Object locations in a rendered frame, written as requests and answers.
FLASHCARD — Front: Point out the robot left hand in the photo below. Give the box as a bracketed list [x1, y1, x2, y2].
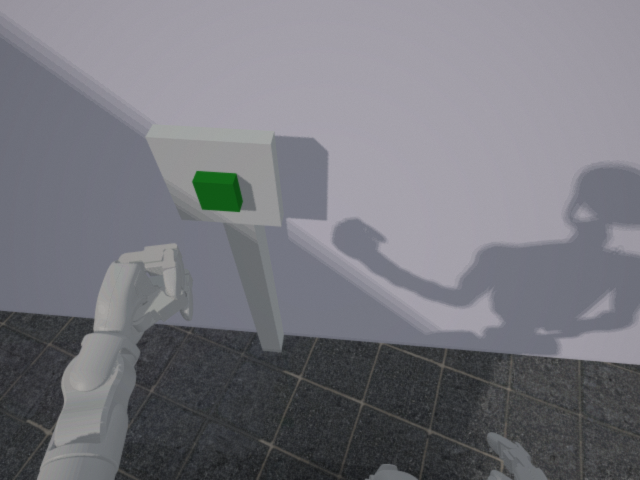
[93, 243, 193, 344]

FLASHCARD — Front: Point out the panel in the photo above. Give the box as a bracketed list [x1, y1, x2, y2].
[145, 124, 284, 352]

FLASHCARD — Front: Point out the robot right hand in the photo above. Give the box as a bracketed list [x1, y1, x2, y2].
[487, 432, 548, 480]

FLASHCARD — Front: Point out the button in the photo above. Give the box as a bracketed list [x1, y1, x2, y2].
[192, 171, 243, 212]

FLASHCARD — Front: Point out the right robot shin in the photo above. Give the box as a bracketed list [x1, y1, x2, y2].
[376, 464, 398, 473]

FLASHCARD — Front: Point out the robot left forearm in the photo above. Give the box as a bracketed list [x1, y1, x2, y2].
[37, 331, 140, 480]

